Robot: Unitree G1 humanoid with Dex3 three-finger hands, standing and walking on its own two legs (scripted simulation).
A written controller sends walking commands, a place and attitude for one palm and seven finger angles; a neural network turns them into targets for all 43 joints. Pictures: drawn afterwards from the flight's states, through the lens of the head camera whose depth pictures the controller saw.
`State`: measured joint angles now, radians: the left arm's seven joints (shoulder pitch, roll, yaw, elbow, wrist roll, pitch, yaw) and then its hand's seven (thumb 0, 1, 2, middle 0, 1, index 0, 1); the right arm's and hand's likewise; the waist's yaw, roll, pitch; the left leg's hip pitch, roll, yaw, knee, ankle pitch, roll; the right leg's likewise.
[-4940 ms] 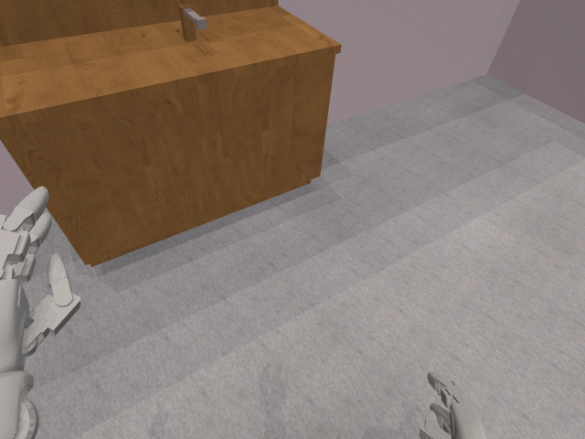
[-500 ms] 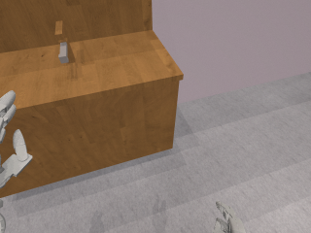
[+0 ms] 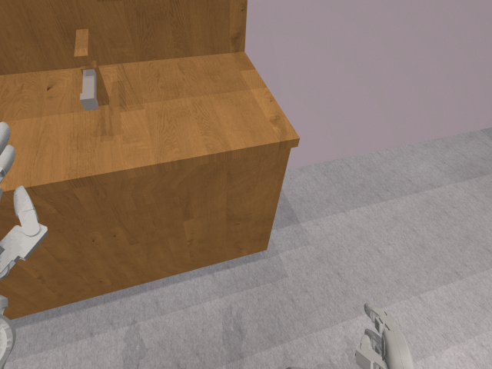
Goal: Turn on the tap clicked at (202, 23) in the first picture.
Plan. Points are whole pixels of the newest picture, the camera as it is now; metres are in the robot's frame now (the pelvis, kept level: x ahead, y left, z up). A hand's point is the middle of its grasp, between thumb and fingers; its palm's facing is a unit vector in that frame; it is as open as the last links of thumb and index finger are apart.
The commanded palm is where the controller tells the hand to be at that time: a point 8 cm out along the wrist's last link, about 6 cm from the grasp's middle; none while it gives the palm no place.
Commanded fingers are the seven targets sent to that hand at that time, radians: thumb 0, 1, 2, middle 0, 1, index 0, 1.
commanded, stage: take the last steps up to it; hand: left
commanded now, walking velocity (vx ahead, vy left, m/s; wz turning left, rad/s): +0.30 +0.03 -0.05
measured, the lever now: (89, 101) +0.62 +0.38 +0.07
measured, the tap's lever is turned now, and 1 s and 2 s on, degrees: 0 0 0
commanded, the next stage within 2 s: come to a stop and stand still in 0.70 s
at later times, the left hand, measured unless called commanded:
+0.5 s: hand (107, 173) +0.32 +0.21 +0.18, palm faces +0.37 -0.82 -0.43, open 7.4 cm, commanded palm +0.26 +0.26 +0.18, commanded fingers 0.00 0.90 0.90 -0.20 -0.30 -0.20 -0.30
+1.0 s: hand (128, 143) +0.38 +0.20 +0.17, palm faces +0.41 -0.81 -0.42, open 7.4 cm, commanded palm +0.32 +0.24 +0.18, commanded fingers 0.00 0.90 0.90 -0.20 -0.30 -0.20 -0.30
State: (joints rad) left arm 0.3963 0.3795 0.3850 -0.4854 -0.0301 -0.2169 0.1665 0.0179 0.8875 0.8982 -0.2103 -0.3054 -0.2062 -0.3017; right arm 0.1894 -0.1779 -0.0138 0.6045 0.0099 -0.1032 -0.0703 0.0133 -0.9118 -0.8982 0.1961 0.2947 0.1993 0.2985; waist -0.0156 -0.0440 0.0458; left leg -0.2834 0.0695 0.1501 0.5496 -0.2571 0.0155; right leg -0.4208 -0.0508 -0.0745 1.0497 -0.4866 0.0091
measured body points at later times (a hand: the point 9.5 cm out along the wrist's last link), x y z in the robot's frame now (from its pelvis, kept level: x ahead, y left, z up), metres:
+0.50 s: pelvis +0.10 -0.03 +0.00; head +0.14 -0.02 +0.45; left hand +0.29 +0.25 +0.20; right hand +0.26 -0.29 -0.08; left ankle +0.16 +0.11 -0.71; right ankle +0.09 -0.11 -0.73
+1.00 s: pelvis +0.16 -0.04 +0.00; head +0.19 -0.06 +0.45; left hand +0.36 +0.24 +0.19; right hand +0.33 -0.25 -0.11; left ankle +0.16 +0.09 -0.70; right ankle +0.19 -0.12 -0.73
